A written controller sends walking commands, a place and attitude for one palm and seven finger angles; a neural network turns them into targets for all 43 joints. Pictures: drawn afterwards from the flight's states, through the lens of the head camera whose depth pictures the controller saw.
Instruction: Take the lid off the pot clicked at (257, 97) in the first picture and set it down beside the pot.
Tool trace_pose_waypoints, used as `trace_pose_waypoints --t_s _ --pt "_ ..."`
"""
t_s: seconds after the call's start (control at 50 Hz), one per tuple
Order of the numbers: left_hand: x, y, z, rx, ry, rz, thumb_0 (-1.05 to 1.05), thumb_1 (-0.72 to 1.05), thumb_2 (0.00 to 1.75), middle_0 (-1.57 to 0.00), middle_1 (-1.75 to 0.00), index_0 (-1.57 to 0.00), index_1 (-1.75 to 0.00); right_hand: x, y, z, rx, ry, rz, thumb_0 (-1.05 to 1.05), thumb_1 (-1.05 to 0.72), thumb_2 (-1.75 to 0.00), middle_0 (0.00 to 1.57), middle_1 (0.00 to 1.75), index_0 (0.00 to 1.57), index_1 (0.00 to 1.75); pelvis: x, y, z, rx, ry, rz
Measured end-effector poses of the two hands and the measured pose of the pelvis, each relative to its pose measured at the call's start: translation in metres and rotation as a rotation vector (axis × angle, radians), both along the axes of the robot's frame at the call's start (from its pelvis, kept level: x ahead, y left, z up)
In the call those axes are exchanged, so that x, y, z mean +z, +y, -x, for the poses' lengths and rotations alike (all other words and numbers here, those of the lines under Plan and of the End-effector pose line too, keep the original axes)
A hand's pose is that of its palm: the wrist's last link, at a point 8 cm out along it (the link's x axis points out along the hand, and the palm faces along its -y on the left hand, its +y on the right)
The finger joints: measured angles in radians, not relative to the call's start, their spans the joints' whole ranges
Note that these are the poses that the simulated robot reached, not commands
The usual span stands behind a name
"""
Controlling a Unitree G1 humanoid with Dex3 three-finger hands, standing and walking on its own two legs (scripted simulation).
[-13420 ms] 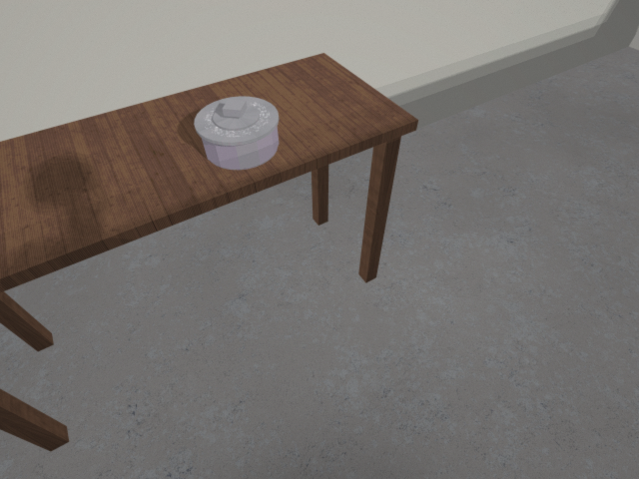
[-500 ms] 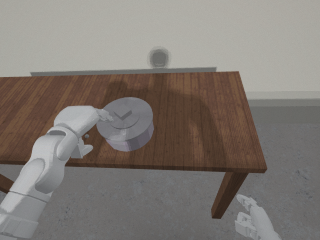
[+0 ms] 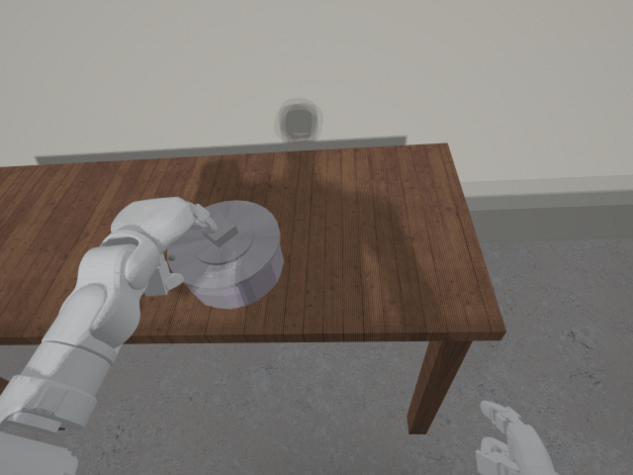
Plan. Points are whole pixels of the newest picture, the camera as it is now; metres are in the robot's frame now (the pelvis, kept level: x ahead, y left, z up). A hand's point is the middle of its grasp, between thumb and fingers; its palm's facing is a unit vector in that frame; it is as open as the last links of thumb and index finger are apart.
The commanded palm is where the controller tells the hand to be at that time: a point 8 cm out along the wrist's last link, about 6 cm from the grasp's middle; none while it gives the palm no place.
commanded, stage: move the open hand above the knob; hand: left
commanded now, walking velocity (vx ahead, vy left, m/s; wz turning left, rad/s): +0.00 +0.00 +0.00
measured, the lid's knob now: (219, 230) +0.46 +0.18 +0.04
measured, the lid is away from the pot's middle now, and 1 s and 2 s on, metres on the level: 0.00 0.00 0.00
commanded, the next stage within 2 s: lower the open fingers around the knob in 1.54 s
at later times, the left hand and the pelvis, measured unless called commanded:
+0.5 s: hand (185, 219) +0.42 +0.20 +0.11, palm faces -0.24 -0.06 -0.97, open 10.1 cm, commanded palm +0.41 +0.19 +0.17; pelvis +0.00 +0.01 +0.00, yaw +0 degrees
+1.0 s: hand (196, 211) +0.43 +0.19 +0.10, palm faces -0.28 -0.05 -0.96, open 10.1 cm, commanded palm +0.42 +0.19 +0.17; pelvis +0.00 +0.01 +0.00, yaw -1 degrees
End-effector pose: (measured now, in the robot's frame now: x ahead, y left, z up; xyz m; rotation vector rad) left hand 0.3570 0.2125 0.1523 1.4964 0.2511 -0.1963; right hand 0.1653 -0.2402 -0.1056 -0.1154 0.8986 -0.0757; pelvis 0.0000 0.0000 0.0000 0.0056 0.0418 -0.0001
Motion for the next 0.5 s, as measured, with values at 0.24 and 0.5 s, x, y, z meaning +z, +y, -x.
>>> trace_pose_waypoints --t_s 0.24,0.5 --pt "0.01 -0.003 -0.026 0.014 -0.044 0.0 0.0 -0.25 1.35 -0.83 -0.08 -0.83 -0.08 -0.005 0.003 0.006 -0.018 0.036 -0.01 0.01 -0.91 -0.9 0.2 0.3 0.2 0.3 -0.001 0.002 -0.003 -0.002 0.021 0.0" --pt "0.013 -0.01 -0.053 0.014 -0.038 -0.01 0.0 -0.25 1.35 -0.83 -0.08 -0.83 -0.08 -0.008 0.009 0.018 -0.042 0.07 -0.01 0.01 -0.91 -0.9 0.2 0.3 0.2 0.3 -0.002 0.007 -0.004 -0.006 0.04 0.0"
